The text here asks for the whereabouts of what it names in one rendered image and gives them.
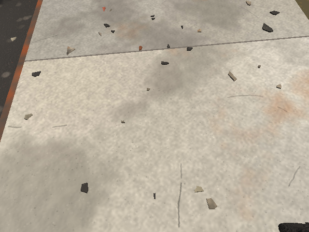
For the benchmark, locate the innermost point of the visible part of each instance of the robot right hand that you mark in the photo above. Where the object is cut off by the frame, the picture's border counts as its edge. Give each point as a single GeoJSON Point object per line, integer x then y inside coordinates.
{"type": "Point", "coordinates": [293, 227]}

